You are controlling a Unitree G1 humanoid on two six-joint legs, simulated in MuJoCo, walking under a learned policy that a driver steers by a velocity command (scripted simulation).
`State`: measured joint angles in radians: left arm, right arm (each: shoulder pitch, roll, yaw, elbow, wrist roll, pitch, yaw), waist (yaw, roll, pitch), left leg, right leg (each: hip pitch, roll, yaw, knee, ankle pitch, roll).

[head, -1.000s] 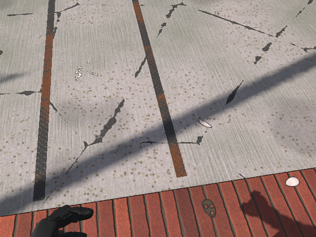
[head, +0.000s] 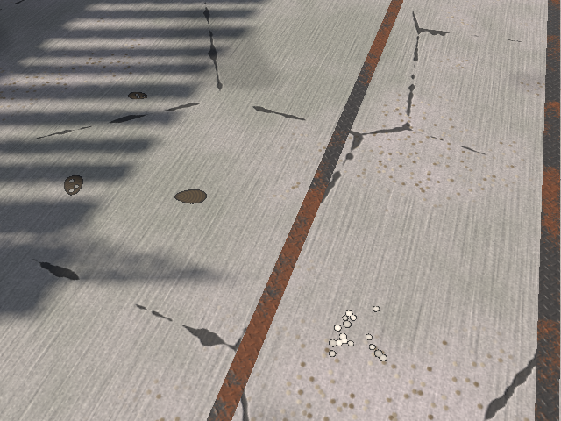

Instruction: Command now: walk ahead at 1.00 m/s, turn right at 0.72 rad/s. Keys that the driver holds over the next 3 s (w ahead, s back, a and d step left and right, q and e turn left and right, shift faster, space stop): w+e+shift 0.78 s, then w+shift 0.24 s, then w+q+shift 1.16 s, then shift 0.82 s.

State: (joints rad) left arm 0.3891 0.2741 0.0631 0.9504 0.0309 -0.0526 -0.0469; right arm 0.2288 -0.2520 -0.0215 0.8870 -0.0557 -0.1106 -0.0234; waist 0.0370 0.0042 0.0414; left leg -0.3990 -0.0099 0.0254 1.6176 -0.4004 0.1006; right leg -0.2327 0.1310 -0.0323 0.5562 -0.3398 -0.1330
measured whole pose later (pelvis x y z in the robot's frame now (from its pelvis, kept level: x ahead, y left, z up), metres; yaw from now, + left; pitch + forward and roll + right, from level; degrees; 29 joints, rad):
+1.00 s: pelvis +0.89 -0.26 +0.00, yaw -50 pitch +2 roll -1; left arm 0.45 0.31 0.06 0.86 -0.01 -0.09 -0.02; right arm 0.02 -0.26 0.01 0.60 -0.04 -0.06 0.03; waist 0.10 0.00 0.04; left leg -0.69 0.13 -0.02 0.62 0.09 0.00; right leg 0.12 0.18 0.17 0.22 -0.35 -0.16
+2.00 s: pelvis +1.65 -0.79 -0.03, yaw -8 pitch +0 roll +0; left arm 0.34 0.25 0.01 0.77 0.04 -0.07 0.00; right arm 0.18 -0.34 -0.05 0.69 -0.02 0.01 0.03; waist 0.03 0.02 0.06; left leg -0.47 -0.17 0.09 0.76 -0.30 0.21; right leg -0.21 -0.06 -0.01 1.42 -0.38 0.03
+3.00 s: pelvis +2.17 -0.86 +0.01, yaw +14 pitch +1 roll -1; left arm 0.19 0.26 0.01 0.85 0.01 -0.01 0.01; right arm 0.08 -0.22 -0.02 0.72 -0.01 0.01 0.00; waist 0.02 -0.01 0.01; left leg -0.36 -0.02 -0.03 0.57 -0.22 0.02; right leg -0.15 -0.03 -0.06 0.53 -0.39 0.02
